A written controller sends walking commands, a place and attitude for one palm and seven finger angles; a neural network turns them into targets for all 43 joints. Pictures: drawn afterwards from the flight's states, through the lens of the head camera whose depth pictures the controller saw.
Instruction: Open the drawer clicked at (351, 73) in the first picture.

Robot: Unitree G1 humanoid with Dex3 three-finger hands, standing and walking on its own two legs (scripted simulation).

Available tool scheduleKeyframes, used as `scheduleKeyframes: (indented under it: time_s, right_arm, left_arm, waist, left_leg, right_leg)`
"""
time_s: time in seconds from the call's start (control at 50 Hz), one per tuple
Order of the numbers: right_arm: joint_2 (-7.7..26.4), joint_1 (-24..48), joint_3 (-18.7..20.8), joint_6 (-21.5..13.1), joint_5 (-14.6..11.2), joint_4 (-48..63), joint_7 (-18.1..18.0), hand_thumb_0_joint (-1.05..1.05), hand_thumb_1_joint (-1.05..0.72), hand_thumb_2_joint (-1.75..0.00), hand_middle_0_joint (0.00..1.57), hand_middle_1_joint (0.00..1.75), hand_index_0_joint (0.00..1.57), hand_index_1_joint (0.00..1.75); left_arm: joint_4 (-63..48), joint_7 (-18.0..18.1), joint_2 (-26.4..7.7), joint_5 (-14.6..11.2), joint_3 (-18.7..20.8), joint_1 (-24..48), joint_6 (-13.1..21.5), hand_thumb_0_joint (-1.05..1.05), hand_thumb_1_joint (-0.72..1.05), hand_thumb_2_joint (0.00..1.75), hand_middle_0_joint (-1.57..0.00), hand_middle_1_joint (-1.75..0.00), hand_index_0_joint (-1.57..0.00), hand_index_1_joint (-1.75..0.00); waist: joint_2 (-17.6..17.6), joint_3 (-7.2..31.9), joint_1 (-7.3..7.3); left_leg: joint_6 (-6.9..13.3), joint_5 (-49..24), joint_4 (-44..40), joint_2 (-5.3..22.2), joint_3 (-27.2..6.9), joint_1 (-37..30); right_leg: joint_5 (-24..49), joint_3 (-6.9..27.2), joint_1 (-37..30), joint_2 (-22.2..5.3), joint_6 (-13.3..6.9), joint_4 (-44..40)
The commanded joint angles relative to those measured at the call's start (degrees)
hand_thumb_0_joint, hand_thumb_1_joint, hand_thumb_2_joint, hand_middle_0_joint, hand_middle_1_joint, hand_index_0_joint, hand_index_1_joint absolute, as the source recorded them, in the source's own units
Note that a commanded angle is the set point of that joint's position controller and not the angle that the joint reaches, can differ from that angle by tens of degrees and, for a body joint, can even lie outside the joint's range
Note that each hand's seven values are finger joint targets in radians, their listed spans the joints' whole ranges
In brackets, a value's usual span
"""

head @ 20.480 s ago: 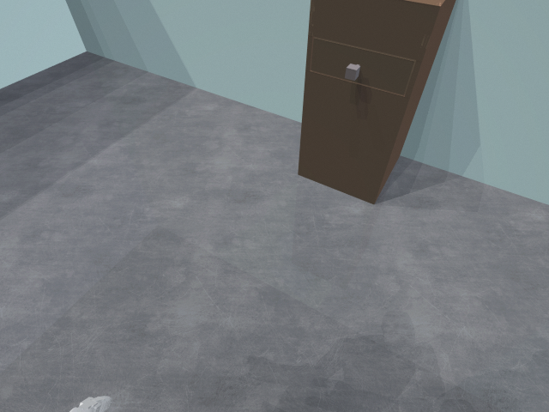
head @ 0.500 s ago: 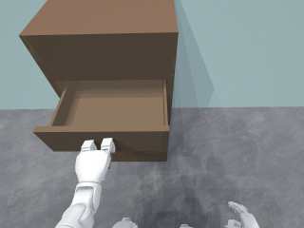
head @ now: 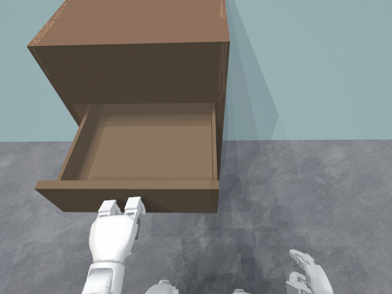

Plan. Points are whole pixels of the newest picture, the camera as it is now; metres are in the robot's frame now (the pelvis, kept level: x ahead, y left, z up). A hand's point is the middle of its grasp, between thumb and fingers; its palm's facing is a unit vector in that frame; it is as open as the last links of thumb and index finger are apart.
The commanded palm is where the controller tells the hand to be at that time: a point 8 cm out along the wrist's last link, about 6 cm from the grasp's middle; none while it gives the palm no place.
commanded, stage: pull the drawer open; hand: left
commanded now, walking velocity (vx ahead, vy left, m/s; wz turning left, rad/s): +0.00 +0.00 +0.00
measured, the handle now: (129, 218) +0.29 +0.17 -0.03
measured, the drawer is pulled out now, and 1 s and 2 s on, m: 0.25 0.30 0.30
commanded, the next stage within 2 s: open the thumb to release the handle in 0.48 s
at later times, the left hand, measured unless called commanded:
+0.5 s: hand (120, 264) +0.20 +0.17 -0.05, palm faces -0.03 -0.14 -0.99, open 7.6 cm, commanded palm +0.14 +0.17 +0.00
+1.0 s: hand (121, 263) +0.20 +0.17 -0.05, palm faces -0.01 -0.08 -1.00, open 10.5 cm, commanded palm +0.18 +0.18 +0.00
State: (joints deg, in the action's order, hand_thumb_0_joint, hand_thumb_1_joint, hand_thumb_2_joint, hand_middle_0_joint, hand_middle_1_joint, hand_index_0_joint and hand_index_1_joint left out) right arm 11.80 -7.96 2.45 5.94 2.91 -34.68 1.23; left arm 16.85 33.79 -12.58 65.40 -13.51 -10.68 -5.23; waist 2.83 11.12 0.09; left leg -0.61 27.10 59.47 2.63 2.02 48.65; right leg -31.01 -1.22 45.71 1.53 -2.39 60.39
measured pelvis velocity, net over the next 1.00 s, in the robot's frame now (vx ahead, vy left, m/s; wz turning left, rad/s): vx -0.02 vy -0.02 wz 0.03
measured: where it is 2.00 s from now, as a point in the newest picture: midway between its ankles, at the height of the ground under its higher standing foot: outside the picture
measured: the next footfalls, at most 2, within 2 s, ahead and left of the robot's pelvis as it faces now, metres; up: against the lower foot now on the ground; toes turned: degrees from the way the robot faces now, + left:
none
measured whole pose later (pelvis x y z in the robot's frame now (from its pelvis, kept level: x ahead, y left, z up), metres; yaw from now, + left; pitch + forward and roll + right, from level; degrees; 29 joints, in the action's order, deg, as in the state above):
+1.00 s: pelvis -0.02 -0.02 -0.01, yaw +2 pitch +16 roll +2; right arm 11.8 -6.7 1.3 5.5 3.2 -34.5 -1.0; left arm 10.1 34.7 -14.0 65.0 -12.5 -17.3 -3.3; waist 2.9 10.9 -2.0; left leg -1.8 26.6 62.4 2.1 0.6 52.1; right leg -32.3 -2.5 49.6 1.2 -4.1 65.5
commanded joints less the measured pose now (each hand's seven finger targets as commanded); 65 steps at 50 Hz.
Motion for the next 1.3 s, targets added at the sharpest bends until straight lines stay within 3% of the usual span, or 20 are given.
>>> scheduleKeyframes:
  time_s: [0.0, 0.18, 0.34, 0.4, 0.42, 0.52, 0.54, 0.56, 0.58, 0.6, 0.62, 0.68, 0.72, 0.74, 0.82, 0.96, 1.06, 1.16, 1.22, 1.28]
  right_arm:
    - [5.86, 5.61, 1.71, -2.56, 0.01, 9.29, 0.34, 0.00, -0.90, -0.90, 0.20, 0.30, 0.20, 0.30]
    - [5.88, 6.85, 1.26, -3.09, 0.68, 10.75, 1.02, 0.00, -0.90, -0.90, 0.20, 0.30, 0.20, 0.30]
    - [5.42, 7.55, 0.64, -3.74, 0.86, 12.62, 1.14, 0.00, -0.90, -0.90, 0.20, 0.30, 0.20, 0.30]
    - [5.26, 7.75, 0.37, -3.82, 0.66, 13.88, 1.64, 0.00, -0.90, -0.90, 0.20, 0.30, 0.20, 0.30]
    - [5.15, 7.57, 0.28, -3.96, 0.61, 14.39, 1.84, 0.00, -0.90, -0.90, 0.20, 0.30, 0.20, 0.30]
    - [5.15, 7.53, -0.15, -3.71, 0.73, 15.54, 2.48, 0.00, -0.90, -0.90, 0.20, 0.30, 0.20, 0.30]
    - [5.29, 7.72, -0.11, -3.72, 0.98, 15.78, 2.70, 0.00, -0.90, -0.90, 0.20, 0.30, 0.20, 0.30]
    - [6.36, 7.52, 0.50, -2.44, 1.63, 12.44, 1.72, 0.00, -0.90, -0.90, 0.20, 0.30, 0.20, 0.30]
    - [5.73, 7.07, 0.92, -2.72, 1.92, 12.71, 1.06, 0.00, -0.90, -0.90, 0.20, 0.30, 0.20, 0.30]
    - [5.78, 7.10, 0.82, -2.92, 2.06, 12.74, 0.71, 0.00, -0.90, -0.90, 0.20, 0.30, 0.20, 0.30]
    - [5.62, 6.78, 0.84, -3.31, 1.68, 12.48, 0.56, 0.00, -0.90, -0.90, 0.20, 0.30, 0.20, 0.30]
    - [6.01, 6.25, 1.40, -3.08, 1.12, 11.93, -0.08, 0.00, -0.90, -0.90, 0.20, 0.30, 0.20, 0.30]
    - [5.86, 6.66, 1.21, -2.75, 0.78, 11.31, -0.71, 0.00, -0.90, -0.90, 0.20, 0.30, 0.20, 0.30]
    - [5.93, 6.21, 1.39, -2.79, 0.46, 11.05, -1.14, 0.00, -0.90, -0.90, 0.20, 0.30, 0.20, 0.30]
    - [5.70, 7.12, 0.85, -2.92, 0.20, 9.61, -2.14, 0.00, -0.90, -0.90, 0.20, 0.30, 0.20, 0.30]
    - [5.51, 7.43, 0.82, -3.29, 0.05, 8.49, -2.59, 0.00, -0.90, -0.90, 0.20, 0.30, 0.20, 0.30]
    - [5.46, 7.61, 0.96, -3.51, -0.02, 8.32, -2.75, 0.00, -0.90, -0.90, 0.20, 0.30, 0.20, 0.30]
    - [5.45, 7.73, 1.12, -3.54, -0.01, 8.93, -2.56, 0.00, -0.90, -0.90, 0.20, 0.30, 0.20, 0.30]
    - [5.55, 8.04, 0.97, -3.31, -0.10, 8.65, -2.69, 0.00, -0.90, -0.90, 0.20, 0.30, 0.20, 0.30]
    - [5.50, 7.62, 1.29, -3.33, -0.04, 8.34, -2.81, 0.00, -0.90, -0.90, 0.20, 0.30, 0.20, 0.30]
  left_arm:
    - [-15.00, 3.55, -4.05, -0.54, 4.15, -5.07, 0.20, 0.00, 0.90, 0.90, -0.40, -1.35, -0.40, -1.35]
    - [-19.63, 3.59, -4.57, 0.54, 4.04, -9.42, 2.20, 0.00, 0.90, 0.90, -0.40, -1.35, -0.40, -1.35]
    - [-23.11, 3.08, -6.63, -0.03, 6.45, -16.12, 3.73, 0.00, 0.90, 0.90, -0.40, -1.35, -0.40, -1.35]
    - [-24.22, 2.46, -7.13, -0.58, 7.41, -22.28, 4.42, 0.00, 0.90, 0.90, -0.40, -1.35, -0.40, -1.35]
    - [-24.66, 2.04, -6.17, -0.92, 6.26, -24.60, 4.61, 0.00, 0.90, 0.90, -0.40, -1.35, -0.40, -1.35]
    - [-26.42, 1.60, -7.60, -1.09, 8.18, -29.37, 5.73, 0.00, 0.90, 0.90, -0.40, -1.35, -0.40, -1.35]
    - [-27.82, 1.47, -7.46, -1.06, 7.49, -28.64, 5.91, 0.00, 0.90, 0.90, -0.40, -1.35, -0.40, -1.35]
    - [-27.38, 3.19, -11.77, 1.19, 10.39, -6.07, 5.44, 0.00, 0.90, 0.90, -0.40, -1.35, -0.40, -1.35]
    - [-26.73, 4.41, -10.84, 2.19, 11.74, -6.73, 5.55, 0.00, 0.83, 0.87, -0.40, -1.34, -0.40, -1.34]
    - [-25.74, 5.19, -11.36, 2.46, 11.94, -7.53, 4.96, 0.00, 0.76, 0.84, -0.39, -1.34, -0.39, -1.34]
    - [-22.46, 5.23, -9.35, 1.87, 11.15, -10.47, 4.36, 0.00, 0.69, 0.81, -0.38, -1.33, -0.38, -1.33]
    - [-22.58, 5.19, -8.22, 0.46, 9.19, -7.39, 2.08, 0.00, 0.48, 0.72, -0.37, -1.30, -0.37, -1.30]
    - [-22.14, 5.16, -9.25, 0.01, 9.78, -6.31, 0.84, 0.00, 0.34, 0.66, -0.36, -1.29, -0.36, -1.29]
    - [-21.50, 4.89, -8.17, -0.31, 8.31, -5.58, 0.41, 0.00, 0.27, 0.63, -0.35, -1.28, -0.35, -1.28]
    - [-18.74, 4.25, -9.02, -0.79, 8.64, -3.69, 0.01, 0.00, -0.01, 0.51, -0.33, -1.25, -0.33, -1.25]
    - [-16.39, 3.75, -8.98, -0.34, 8.12, -1.17, 1.23, 0.00, -0.50, 0.30, -0.30, -1.20, -0.30, -1.20]
    - [-15.21, 3.65, -9.03, -0.45, 7.95, 2.05, 1.67, 0.00, -0.50, 0.30, -0.30, -1.20, -0.30, -1.20]
    - [-16.39, 3.53, -7.96, -0.93, 6.98, -0.07, 1.59, 0.00, -0.50, 0.30, -0.30, -1.20, -0.30, -1.20]
    - [-15.34, 3.34, -9.03, -0.90, 7.99, 1.29, 1.40, 0.00, -0.50, 0.30, -0.30, -1.20, -0.30, -1.20]
    - [-15.07, 3.66, -8.92, -0.14, 7.72, 3.06, 1.71, 0.00, -0.50, 0.30, -0.30, -1.20, -0.30, -1.20]
  waist:
    - [-3.44, 15.23, -2.30]
    - [-3.63, 13.46, -2.18]
    - [-4.58, 13.39, -3.31]
    - [-3.37, 13.86, -4.66]
    - [-3.40, 13.80, -4.66]
    - [-2.93, 12.10, -5.16]
    - [-2.72, 12.69, -4.88]
    - [-3.73, 11.26, -0.14]
    - [-1.39, 13.98, -2.38]
    - [-1.82, 13.65, -2.16]
    - [-2.01, 14.16, -2.43]
    - [-3.58, 14.65, -1.59]
    - [-4.85, 16.61, -2.14]
    - [-4.94, 14.71, -1.36]
    - [-7.87, 14.21, -1.67]
    - [-5.31, 12.06, -1.81]
    - [-5.17, 10.87, -1.50]
    - [-4.30, 12.52, -2.04]
    - [-6.34, 11.24, -1.70]
    - [-4.40, 11.35, -1.63]
  left_leg:
    - [1.91, -19.71, -3.89, -4.12, -0.98, -13.22]
    - [1.87, -17.32, -1.82, -4.09, -1.65, -12.53]
    - [1.83, -15.37, -0.03, -4.51, -1.66, -10.54]
    - [1.68, -17.02, -0.03, -4.55, -1.66, -10.13]
    - [1.76, -16.69, 0.18, -4.59, -1.44, -9.60]
    - [1.59, -16.29, 0.58, -4.61, -1.49, -7.54]
    - [1.56, -16.07, 1.30, -4.68, -1.49, -7.79]
    - [1.78, -13.24, 3.37, -4.21, -2.01, -6.50]
    - [1.77, -12.28, 3.23, -4.48, -1.40, -6.57]
    - [1.69, -12.38, 3.19, -4.62, -1.67, -7.09]
    - [1.77, -12.51, 2.91, -4.62, -1.35, -7.44]
    - [2.07, -12.11, 1.90, -4.48, -1.16, -7.75]
    - [1.97, -12.65, 1.19, -4.65, -0.88, -8.30]
    - [2.24, -12.08, 0.74, -4.59, -0.78, -7.84]
    - [2.35, -10.40, -0.21, -4.79, -0.44, -6.17]
    - [2.35, -8.23, -1.25, -4.91, -0.38, -5.85]
    - [2.49, -5.92, -1.34, -4.90, -0.44, -5.15]
    - [2.41, -7.09, -1.58, -4.99, -0.38, -5.95]
    - [2.38, -6.53, -1.39, -5.04, -0.47, -4.52]
    - [2.42, -6.54, -1.45, -4.99, -0.49, -5.46]
  right_leg:
    - [29.94, 1.34, -6.68, 1.26, -0.67, -7.55]
    - [24.89, 2.16, -1.31, 1.27, -0.81, -6.04]
    - [23.90, 3.49, -0.41, 0.89, -0.80, -5.02]
    - [25.48, 3.73, -1.58, 1.20, -1.22, -4.16]
    - [26.39, 3.61, -2.24, 0.88, -0.97, -4.12]
    - [26.92, 4.15, -1.96, 1.11, -1.16, -3.19]
    - [26.86, 5.03, -0.65, 0.91, -1.17, -3.12]
    - [24.45, 5.79, 4.83, 0.29, -0.64, -3.06]
    - [22.43, 4.68, 2.89, 0.38, -0.40, -2.73]
    - [21.67, 4.83, 3.70, 0.75, -0.84, -2.93]
    - [22.05, 4.10, 2.83, 0.68, -0.71, -3.06]
    - [22.32, 3.16, 0.61, 0.37, -0.19, -4.43]
    - [23.48, 3.77, -1.46, 0.31, 0.02, -4.79]
    - [24.02, 3.04, -2.28, 0.13, 0.21, -5.72]
    - [23.62, 4.24, -4.17, -0.36, 0.83, -7.24]
    - [19.54, 4.97, -3.71, -0.71, 0.81, -9.15]
    - [14.13, 5.26, -2.52, -0.96, 0.96, -10.52]
    - [16.42, 5.47, -4.00, -0.98, 0.82, -10.26]
    - [16.32, 5.89, -3.80, -1.12, 1.01, -10.38]
    - [15.11, 4.97, -2.70, -0.82, 0.70, -10.00]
